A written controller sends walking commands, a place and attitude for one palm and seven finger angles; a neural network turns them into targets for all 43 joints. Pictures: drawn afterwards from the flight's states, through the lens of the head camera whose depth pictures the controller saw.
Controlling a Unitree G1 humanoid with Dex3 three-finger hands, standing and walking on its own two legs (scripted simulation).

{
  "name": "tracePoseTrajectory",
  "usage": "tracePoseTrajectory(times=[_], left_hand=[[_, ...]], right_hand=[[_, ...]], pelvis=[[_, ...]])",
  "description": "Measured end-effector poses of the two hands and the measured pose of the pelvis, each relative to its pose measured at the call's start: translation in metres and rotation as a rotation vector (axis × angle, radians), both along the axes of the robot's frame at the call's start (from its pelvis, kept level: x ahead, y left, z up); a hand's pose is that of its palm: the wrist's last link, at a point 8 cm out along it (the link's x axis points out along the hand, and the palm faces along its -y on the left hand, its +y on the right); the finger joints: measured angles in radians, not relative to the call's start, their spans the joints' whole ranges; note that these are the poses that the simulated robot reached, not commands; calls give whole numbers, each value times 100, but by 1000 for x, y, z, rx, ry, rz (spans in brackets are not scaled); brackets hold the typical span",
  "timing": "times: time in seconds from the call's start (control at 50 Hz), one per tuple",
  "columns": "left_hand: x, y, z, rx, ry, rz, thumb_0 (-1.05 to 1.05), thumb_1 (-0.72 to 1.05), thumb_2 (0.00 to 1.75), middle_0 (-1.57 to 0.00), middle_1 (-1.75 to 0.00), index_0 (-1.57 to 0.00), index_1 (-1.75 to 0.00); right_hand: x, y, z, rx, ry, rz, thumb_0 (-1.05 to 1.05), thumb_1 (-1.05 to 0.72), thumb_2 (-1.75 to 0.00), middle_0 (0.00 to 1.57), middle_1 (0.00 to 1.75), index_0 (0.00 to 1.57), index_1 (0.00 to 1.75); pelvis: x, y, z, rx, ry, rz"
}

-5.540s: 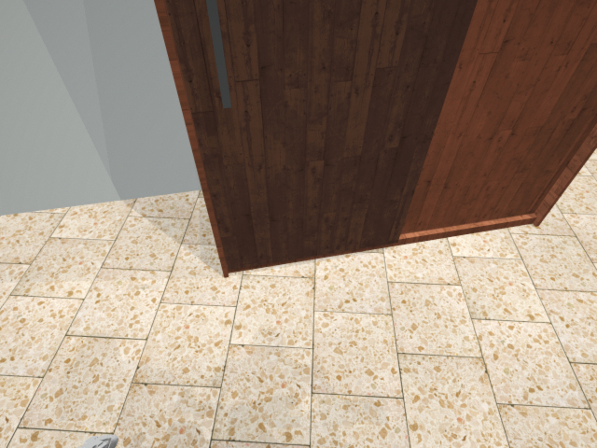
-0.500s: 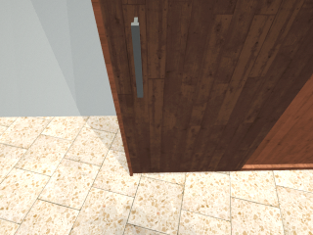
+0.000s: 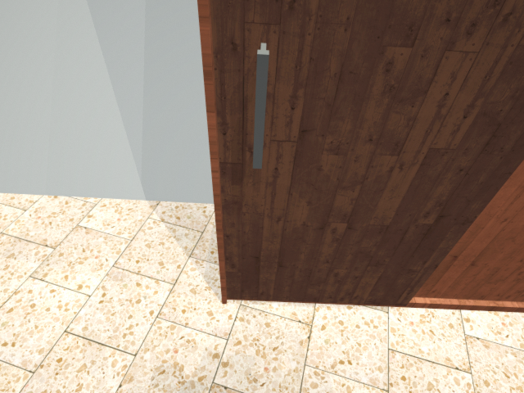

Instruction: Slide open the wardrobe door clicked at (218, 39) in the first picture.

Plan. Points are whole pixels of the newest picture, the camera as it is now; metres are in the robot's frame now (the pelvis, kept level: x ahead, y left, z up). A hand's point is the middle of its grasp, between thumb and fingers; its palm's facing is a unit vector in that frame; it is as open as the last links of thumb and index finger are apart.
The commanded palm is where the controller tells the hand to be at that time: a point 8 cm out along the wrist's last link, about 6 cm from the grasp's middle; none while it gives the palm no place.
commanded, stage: come to a stop and stand still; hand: left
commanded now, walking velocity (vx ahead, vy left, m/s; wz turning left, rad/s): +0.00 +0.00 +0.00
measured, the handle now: (260, 111) +0.60 +0.05 +0.15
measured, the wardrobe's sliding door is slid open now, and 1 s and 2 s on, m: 0.00 0.00 0.00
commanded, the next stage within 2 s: look again from close up in 0.02 s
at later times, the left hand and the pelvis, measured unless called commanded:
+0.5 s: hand out of the picture -0.03 +0.16 -0.18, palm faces +0.02 -0.99 -0.16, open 7.4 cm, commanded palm none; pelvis -0.01 +0.00 +0.00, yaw +0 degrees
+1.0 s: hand out of the picture -0.05 +0.15 -0.18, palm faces +0.05 -0.99 -0.14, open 7.4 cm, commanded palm none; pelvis -0.01 +0.00 +0.00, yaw +0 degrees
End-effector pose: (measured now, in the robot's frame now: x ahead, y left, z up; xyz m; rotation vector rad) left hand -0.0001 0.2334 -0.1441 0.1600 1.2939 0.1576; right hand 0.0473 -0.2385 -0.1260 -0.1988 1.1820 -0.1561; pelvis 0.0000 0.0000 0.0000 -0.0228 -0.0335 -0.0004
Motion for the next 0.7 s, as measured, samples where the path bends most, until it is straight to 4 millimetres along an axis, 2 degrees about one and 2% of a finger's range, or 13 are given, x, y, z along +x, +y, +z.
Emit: tracePoseTrajectory(times=[0.14, 0.32, 0.52, 0.7], left_hand=[[-17, 3, 1, 5, 38, 6, 1, 91, 90, -20, -30, -20, -30], [-33, -4, -2, -15, 84, 9, 1, 91, 90, -20, -30, -20, -30], [-34, -20, -6, -52, 93, 12, 1, 91, 90, -20, -30, -20, -30], [-34, -30, -8, -77, 93, 19, 1, 91, 90, -20, -30, -20, -30]], right_hand=[[-10, -7, 1, -12, 35, 3, 0, -91, -90, 20, 29, 20, 30], [-33, -9, -1, -14, 99, -17, 0, -91, -90, 20, 29, 20, 30], [-54, 4, -5, 16, 157, -42, 0, -91, -90, 20, 29, 20, 30], [-63, 20, -8, 46, 177, -59, 1, -91, -90, 20, 29, 20, 30]], pelvis=[[-4, -1, 1, 0, 4, 4], [-6, -3, 2, -1, 6, 6], [-7, -4, 3, -3, 8, 7], [-6, -2, 3, -5, 8, 6]])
